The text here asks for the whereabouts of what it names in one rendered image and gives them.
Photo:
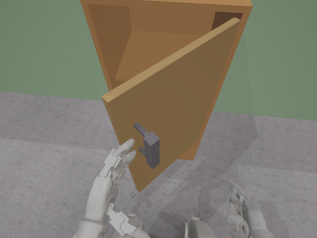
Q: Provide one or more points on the robot left thigh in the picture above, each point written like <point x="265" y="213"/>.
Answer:
<point x="134" y="221"/>

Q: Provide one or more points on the robot left hand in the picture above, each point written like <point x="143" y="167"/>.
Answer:
<point x="104" y="187"/>

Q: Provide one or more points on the handle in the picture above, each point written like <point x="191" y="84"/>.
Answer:
<point x="151" y="146"/>

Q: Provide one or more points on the left robot forearm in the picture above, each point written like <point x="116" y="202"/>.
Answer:
<point x="88" y="228"/>

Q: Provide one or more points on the cupboard door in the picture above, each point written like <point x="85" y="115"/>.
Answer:
<point x="172" y="99"/>

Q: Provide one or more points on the robot right hand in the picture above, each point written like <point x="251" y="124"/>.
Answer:
<point x="249" y="215"/>

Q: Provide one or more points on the right robot forearm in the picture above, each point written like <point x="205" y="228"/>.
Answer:
<point x="260" y="233"/>

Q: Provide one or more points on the robot right thigh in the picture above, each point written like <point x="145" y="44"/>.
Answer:
<point x="196" y="229"/>

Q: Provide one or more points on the robot thigh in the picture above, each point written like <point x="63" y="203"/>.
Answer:
<point x="134" y="221"/>
<point x="196" y="229"/>

